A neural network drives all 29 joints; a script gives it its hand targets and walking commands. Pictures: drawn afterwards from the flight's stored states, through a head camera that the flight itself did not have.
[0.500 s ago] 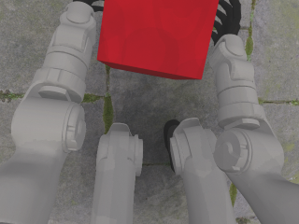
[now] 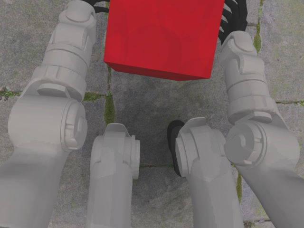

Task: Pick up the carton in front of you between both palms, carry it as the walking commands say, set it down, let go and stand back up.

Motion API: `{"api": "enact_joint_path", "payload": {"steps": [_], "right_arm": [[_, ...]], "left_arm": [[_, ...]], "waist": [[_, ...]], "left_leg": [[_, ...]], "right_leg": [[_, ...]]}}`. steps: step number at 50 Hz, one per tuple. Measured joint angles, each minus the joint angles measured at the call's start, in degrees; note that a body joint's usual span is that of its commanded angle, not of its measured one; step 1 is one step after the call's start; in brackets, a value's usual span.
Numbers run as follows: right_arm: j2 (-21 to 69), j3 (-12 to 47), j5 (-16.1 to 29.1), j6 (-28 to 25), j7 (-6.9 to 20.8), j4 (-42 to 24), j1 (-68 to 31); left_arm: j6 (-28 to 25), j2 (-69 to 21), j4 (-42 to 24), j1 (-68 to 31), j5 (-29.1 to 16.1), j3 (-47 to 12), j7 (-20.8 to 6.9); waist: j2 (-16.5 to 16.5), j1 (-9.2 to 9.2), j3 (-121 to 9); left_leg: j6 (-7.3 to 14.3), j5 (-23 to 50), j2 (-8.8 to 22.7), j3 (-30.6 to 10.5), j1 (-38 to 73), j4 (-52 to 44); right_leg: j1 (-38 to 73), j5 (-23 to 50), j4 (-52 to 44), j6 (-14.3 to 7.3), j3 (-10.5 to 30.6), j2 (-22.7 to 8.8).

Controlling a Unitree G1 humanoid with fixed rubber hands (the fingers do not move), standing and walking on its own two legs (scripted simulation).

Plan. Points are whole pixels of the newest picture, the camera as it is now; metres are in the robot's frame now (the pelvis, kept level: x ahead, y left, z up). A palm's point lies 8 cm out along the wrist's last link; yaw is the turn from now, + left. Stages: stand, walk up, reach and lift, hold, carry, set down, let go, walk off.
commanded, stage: set down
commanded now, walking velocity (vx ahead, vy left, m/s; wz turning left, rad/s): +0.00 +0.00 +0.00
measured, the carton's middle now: (157, 34) +0.52 -0.02 -0.25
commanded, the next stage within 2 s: let go in 1.72 s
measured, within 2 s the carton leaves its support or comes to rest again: neither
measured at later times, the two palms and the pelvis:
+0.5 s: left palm (83, 12) +0.55 +0.14 -0.19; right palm (232, 38) +0.50 -0.18 -0.17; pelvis -0.01 +0.00 -0.01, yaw +0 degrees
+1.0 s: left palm out of the picture +0.57 +0.17 -0.08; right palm (266, 27) +0.50 -0.20 -0.09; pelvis -0.01 -0.02 +0.04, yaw +1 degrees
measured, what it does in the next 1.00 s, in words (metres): stands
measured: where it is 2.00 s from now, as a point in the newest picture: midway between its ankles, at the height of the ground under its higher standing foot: (150, 166)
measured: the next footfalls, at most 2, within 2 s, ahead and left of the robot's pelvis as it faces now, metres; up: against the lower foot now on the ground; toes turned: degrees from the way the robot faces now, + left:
none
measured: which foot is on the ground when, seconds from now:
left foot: down 0.00-1.00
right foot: down 0.00-1.00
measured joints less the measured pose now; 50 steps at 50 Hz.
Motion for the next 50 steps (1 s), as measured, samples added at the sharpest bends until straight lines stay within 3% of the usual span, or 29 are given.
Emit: {"api": "enact_joint_path", "payload": {"steps": [14,21,24,27,32,36,41,45,50], "right_arm": [[-1.87,-2.09,-1.31,-0.11,2.25,2.51,-1.15],[-1.86,-2.06,-1.07,-1.57,2.75,4.63,-2.21],[-2.63,1.14,1.33,-4.0,1.84,7.66,-3.03],[-4.19,4.97,5.82,-6.19,-0.05,10.73,-3.7],[-7.73,11.32,13.1,-8.08,-1.17,12.27,-3.91],[-9.0,15.17,17.32,-7.97,-2.04,9.94,-3.33],[-7.42,17.94,19.68,-6.33,-4.17,2.41,-0.84],[-4.54,18.55,18.56,-3.44,-6.3,-4.89,2.65],[-2.13,17.04,15.14,-0.75,-7.37,-8.13,5.69]], "left_arm": [[-0.08,-1.4,-1.75,-0.3,4.72,4.43,-3.02],[-1.04,-0.02,-1.64,-0.31,4.86,4.08,-3.59],[-2.58,2.29,-0.19,-0.08,2.02,1.16,-1.8],[-3.89,6.44,0.93,0.41,-3.73,-3.15,0.21],[-4.87,12.39,0.16,0.09,-13.23,-10.88,0.12],[-4.77,13.76,-0.93,-1.55,-16.99,-13.82,-0.62],[-3.55,13.55,-3.99,-1.41,-16.53,-12.13,-0.54],[-1.25,13.19,-6.96,0.98,-14.66,-9.13,-0.62],[0.2,12.88,-4.84,2.57,-13.21,-6.11,-2.1]], "waist": [[-0.88,0.5,1.22],[-1.13,-0.09,2.28],[-0.96,-0.56,3.63],[-0.98,-0.96,5.01],[-0.68,-1.1,6.13],[-0.3,-1.3,5.8],[-0.07,-1.42,3.67],[0.75,-1.63,0.84],[1.86,-1.97,-3.97]], "left_leg": [[0.83,-0.32,1.52,0.3,-0.26,1.48],[0.84,0.01,2.06,0.16,-0.22,1.91],[0.78,0.37,2.3,-0.04,-0.03,1.95],[0.79,0.76,2.76,-0.09,0.02,1.85],[1.01,1.3,3.79,0.26,-0.6,1.87],[0.95,1.73,4.19,0.35,-1.18,1.74],[0.58,1.81,4.98,0.19,-0.75,0.48],[0.36,1.76,5.34,0.31,1.49,-2.58],[0.11,2.49,5.32,0.33,4.62,-8.67]], "right_leg": [[-0.08,-0.29,1.26,-0.21,-0.7,-0.26],[0.2,-0.05,1.54,-0.28,-1.21,-0.55],[0.63,0.19,1.46,-0.43,-1.64,-0.95],[0.8,0.54,1.39,-0.98,-2.14,-1.57],[0.17,1.06,1.68,-2.34,-2.96,-3.0],[-0.47,1.39,1.82,-3.15,-3.38,-3.74],[-0.59,2.05,0.58,-3.74,-3.56,-3.32],[1.21,2.21,-2.15,-4.02,-3.17,-2.9],[4.22,2.54,-7.68,-4.21,-2.54,-2.71]]}}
